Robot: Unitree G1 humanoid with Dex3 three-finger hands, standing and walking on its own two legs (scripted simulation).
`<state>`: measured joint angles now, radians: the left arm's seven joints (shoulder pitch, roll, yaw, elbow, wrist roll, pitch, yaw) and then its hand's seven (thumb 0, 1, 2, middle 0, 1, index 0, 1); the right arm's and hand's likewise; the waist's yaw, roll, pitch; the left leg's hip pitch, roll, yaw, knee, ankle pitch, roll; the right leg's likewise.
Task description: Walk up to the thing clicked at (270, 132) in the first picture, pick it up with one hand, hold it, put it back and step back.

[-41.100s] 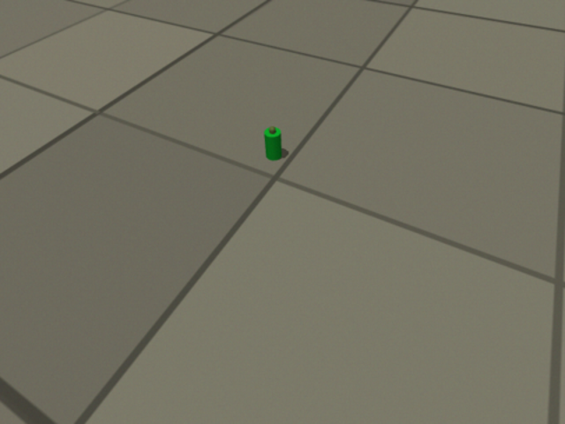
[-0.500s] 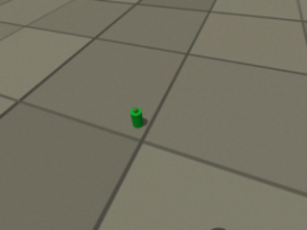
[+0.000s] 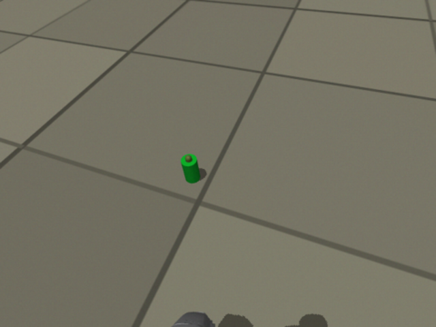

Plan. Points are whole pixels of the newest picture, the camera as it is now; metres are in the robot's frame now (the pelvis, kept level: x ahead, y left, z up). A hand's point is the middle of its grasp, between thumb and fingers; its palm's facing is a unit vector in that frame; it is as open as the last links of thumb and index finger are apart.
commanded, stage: step back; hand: left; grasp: from the side
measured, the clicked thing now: (190, 167) +0.98 +0.27 -0.67
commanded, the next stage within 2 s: stand in 0.32 s
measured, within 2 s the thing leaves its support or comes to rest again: neither
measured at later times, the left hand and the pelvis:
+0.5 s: hand out of the picture +0.09 +0.28 -0.15, palm faces -0.04 -0.94 -0.34, open 7.4 cm; pelvis +0.03 +0.02 +0.01, yaw -1 degrees
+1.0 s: hand (110, 316) +0.16 +0.27 -0.14, palm faces -0.06 -0.94 -0.34, open 7.4 cm; pelvis +0.06 +0.02 +0.01, yaw -2 degrees
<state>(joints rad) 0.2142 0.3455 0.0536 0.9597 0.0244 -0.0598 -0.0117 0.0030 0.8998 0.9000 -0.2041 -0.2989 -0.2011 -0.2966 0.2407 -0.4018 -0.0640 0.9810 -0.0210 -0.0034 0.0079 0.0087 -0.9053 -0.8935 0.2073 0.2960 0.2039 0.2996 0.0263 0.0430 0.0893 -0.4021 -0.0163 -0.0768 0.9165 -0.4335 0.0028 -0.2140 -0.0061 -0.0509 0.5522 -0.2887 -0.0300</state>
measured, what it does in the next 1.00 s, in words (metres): steps on the spot: left foot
